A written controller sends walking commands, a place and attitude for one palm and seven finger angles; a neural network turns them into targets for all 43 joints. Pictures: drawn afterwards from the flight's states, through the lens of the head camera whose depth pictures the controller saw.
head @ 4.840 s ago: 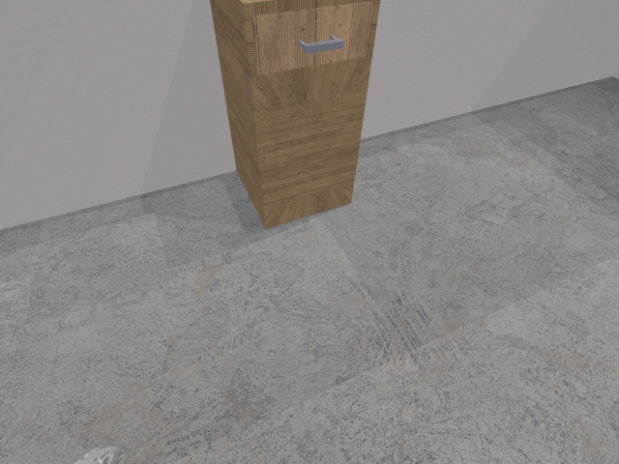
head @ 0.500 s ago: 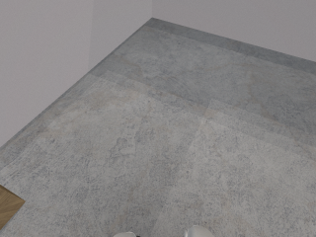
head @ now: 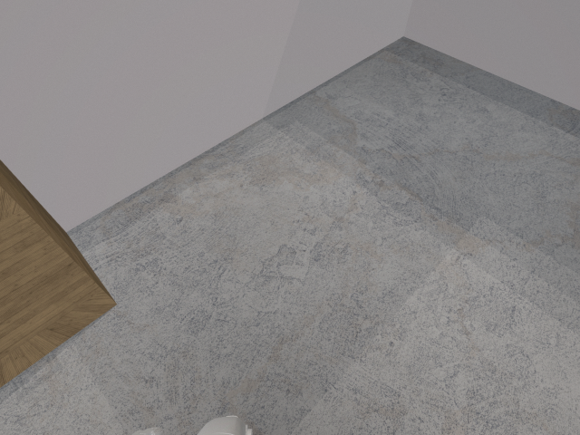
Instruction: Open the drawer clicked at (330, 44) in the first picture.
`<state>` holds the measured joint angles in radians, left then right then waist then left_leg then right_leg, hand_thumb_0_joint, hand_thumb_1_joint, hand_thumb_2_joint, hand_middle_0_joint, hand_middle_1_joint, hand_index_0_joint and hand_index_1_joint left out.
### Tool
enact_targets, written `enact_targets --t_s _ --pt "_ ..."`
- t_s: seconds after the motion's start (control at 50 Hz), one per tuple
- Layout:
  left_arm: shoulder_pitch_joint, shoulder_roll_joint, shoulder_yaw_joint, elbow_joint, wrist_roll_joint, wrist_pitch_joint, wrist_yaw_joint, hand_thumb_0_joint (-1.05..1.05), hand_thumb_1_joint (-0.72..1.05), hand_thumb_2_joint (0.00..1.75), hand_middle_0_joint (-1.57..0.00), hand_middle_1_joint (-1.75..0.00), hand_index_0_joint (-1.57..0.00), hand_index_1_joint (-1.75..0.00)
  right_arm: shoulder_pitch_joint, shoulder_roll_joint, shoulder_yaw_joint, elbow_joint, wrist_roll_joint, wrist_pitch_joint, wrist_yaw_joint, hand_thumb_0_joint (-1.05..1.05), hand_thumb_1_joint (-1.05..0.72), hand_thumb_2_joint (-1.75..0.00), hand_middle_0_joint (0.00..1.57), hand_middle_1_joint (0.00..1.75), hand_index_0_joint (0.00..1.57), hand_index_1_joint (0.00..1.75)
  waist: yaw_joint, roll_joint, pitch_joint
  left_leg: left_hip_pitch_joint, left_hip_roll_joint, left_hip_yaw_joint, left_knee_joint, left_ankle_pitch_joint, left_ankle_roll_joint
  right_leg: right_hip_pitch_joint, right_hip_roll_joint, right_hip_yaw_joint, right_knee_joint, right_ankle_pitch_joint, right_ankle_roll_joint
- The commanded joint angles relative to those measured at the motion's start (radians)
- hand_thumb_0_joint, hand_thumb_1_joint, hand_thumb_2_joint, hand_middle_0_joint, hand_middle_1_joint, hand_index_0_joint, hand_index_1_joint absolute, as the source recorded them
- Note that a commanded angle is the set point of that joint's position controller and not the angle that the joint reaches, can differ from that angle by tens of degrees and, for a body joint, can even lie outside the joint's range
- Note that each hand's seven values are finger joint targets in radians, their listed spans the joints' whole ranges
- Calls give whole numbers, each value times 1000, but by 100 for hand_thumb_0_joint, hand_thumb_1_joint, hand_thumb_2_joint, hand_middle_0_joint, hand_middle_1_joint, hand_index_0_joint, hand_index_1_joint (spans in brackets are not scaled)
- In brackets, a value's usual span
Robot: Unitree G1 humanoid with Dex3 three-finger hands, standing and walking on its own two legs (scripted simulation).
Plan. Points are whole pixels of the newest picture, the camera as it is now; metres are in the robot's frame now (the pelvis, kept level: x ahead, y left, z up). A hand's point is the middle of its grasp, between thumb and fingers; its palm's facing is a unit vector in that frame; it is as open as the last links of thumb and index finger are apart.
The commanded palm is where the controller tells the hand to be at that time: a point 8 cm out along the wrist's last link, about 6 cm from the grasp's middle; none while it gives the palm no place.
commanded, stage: turn to face it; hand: left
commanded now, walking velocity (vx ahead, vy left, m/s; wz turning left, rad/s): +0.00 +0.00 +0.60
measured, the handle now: out of the picture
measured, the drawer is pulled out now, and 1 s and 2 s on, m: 0.00 0.00 0.00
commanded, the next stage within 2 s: take the last steps up to it in 1.32 s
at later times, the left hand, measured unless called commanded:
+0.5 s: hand out of the picture +0.06 +0.23 -0.15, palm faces +0.30 -0.91 -0.30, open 7.4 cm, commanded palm none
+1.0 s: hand out of the picture -0.11 +0.24 -0.18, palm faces +0.58 -0.77 -0.26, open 7.4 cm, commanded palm none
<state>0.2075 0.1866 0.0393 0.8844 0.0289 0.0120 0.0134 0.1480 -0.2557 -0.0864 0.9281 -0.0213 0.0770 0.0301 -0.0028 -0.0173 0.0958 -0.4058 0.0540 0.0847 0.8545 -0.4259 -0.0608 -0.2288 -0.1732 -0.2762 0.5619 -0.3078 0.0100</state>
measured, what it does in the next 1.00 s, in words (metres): steps on the spot, turning left: left foot, then right foot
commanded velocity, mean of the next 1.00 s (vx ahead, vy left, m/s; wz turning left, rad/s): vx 0.00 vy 0.00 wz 0.55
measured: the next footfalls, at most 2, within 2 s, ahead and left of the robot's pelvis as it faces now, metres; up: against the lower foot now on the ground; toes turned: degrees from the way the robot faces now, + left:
left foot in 0.08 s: +0.04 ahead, +0.14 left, +0.00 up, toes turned +10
right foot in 0.48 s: +0.08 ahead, -0.11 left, +0.00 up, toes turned +13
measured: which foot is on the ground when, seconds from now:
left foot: up 0.00-0.06, down 0.08-0.48, up 0.50-0.84, down 0.86-1.00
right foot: down 0.00-0.08, up 0.10-0.46, down 0.48-0.86, up 0.88-1.00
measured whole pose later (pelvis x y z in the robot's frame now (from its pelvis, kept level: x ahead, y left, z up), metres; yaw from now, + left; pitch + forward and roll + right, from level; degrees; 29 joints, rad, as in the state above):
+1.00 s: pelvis -0.02 +0.02 +0.00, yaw +34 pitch +0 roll +0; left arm 0.21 0.29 0.08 0.93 0.01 0.07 0.01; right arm 0.14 -0.22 -0.05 0.90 -0.02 0.02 0.01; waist 0.01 -0.05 0.09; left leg -0.28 0.01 0.06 0.58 -0.30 0.03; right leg -0.47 -0.13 -0.08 1.10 -0.48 0.09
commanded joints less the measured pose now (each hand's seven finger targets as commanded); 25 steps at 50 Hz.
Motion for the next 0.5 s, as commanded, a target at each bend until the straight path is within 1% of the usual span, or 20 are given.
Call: enact_targets --t_s 0.0,0.02,0.04,0.06,0.08,0.1,0.12,0.14,0.16,0.18,0.2,0.24,0.3,0.36,0.38,0.4,0.42,0.44,0.46,0.48 --pt "56 243 76 -38 0 -4 12 0 90 90 -20 -30 -20 -30 -22 -52 1 -110 8 -46 -2 0 -90 -90 20 30 20 30 28 -186 -165 62 -27 59 -257 78 18 166 -207 110 -42 533 -78" --pt "54 241 77 -38 -9 -1 8 0 90 90 -20 -30 -20 -30 15 -77 -6 -100 5 -50 -2 0 -90 -90 20 30 20 30 3 -149 -187 173 -27 55 -373 188 29 112 -186 78 39 488 -40" --pt "48 210 76 -52 -15 3 4 0 90 90 -20 -30 -20 -30 84 -159 -27 -90 0 -61 -5 0 -90 -90 20 30 20 30 -41 39 -240 377 91 -106 -473 404 82 -68 -129 55 243 313 16" --pt "2 138 54 -110 -20 3 -6 0 90 90 -20 -30 -20 -30 153 -278 -56 -85 -1 -65 -12 0 -90 -90 20 30 20 30 -86 353 -229 500 363 -452 -478 853 237 -379 14 58 463 -335 97" --pt "-67 151 47 -129 -7 18 4 0 90 90 -20 -30 -20 -30 206 -277 -55 -47 7 -61 -23 0 -90 -90 20 30 20 30 -109 273 -236 462 391 -443 -467 875 293 -406 20 189 572 -371 87" --pt "-87 136 53 -119 -13 18 8 0 90 90 -20 -30 -20 -30 179 -256 -51 -49 5 -64 -36 0 -90 -90 20 30 20 30 -97 287 -235 444 341 -418 -449 838 289 -429 25 231 618 -315 85" --pt "-84 146 57 -104 -16 15 4 0 90 90 -20 -30 -20 -30 110 -221 -42 -65 3 -64 -41 0 -90 -90 20 30 20 30 -73 259 -190 382 286 -351 -449 785 266 -420 27 250 628 -241 86" --pt "-64 150 60 -86 -16 14 -3 0 90 90 -20 -30 -20 -30 47 -193 -30 -86 2 -67 -41 0 -90 -90 20 30 20 30 -42 215 -173 330 236 -296 -453 736 235 -383 30 252 620 -175 88" --pt "-36 148 61 -72 -15 15 -6 0 90 90 -20 -30 -20 -30 12 -178 -25 -98 1 -69 -40 0 -90 -90 20 30 20 30 -23 190 -166 293 204 -265 -460 698 219 -346 39 249 599 -140 90" --pt "-16 146 60 -66 -15 18 -7 0 90 90 -20 -30 -20 -30 -2 -177 -23 -103 1 -70 -39 0 -90 -90 20 30 20 30 -14 175 -169 292 188 -254 -467 678 216 -329 50 247 564 -124 92" --pt "-17 144 58 -64 -16 20 -7 0 90 90 -20 -30 -20 -30 -3 -178 -24 -102 1 -69 -37 0 -90 -90 20 30 20 30 -16 167 -160 270 179 -257 -476 640 216 -305 59 246 525 -118 93" --pt "-29 143 56 -72 -17 21 -5 0 90 90 -20 -30 -20 -30 10 -181 -26 -98 0 -65 -36 0 -90 -90 20 30 20 30 -24 150 -152 269 184 -297 -488 588 229 -287 74 247 454 -123 93" --pt "-44 135 53 -92 -19 20 -1 0 90 90 -20 -30 -20 -30 16 -188 -33 -98 -3 -58 -32 0 -90 -90 20 30 20 30 -29 167 -148 246 177 -352 -486 531 236 -241 98 250 345 -134 87" --pt "-19 132 49 -97 -23 11 3 0 90 90 -20 -30 -20 -30 -4 -193 -39 -106 -5 -51 -29 0 -90 -90 20 30 20 30 -18 184 -155 192 153 -395 -453 556 223 -125 137 235 190 -120 76" --pt "12 134 51 -95 -25 8 4 0 90 90 -20 -30 -20 -30 -18 -193 -41 -109 -4 -49 -28 0 -90 -90 20 30 20 30 -2 189 -162 168 141 -405 -434 546 214 -76 147 231 128 -79 72" --pt "43 141 52 -89 -25 2 6 0 90 90 -20 -30 -20 -30 -30 -185 -41 -114 0 -47 -28 0 -90 -90 20 30 20 30 17 174 -167 129 122 -404 -396 533 195 -1 151 227 20 -8 68" --pt "86 164 58 -82 -23 -7 10 0 90 90 -20 -30 -20 -30 -35 -165 -40 -121 6 -47 -25 0 -90 -90 20 30 20 30 41 122 -179 50 78 -385 -326 450 154 117 120 245 -132 81 61" --pt "110 253 73 -86 -6 -20 19 0 90 90 -20 -30 -20 -30 -12 -101 -32 -133 17 -47 -18 0 -90 -90 20 30 20 30 51 -121 -191 -132 -38 -266 -132 195 75 259 -95 459 -273 99 -1" --pt "93 317 78 -102 -1 -17 20 0 90 90 -20 -30 -20 -30 -17 -70 -26 -160 10 -48 -17 0 -90 -90 20 30 20 30 52 -302 -162 -223 -132 -130 106 -163 20 193 -327 642 -303 210 -119" --pt "64 279 73 -109 -10 -19 24 0 90 90 -20 -30 -20 -30 -18 -118 -36 -138 -3 -35 -18 0 -90 -90 20 30 20 30 45 -261 -142 -187 -75 -196 262 -140 31 74 -311 608 -315 154 -145"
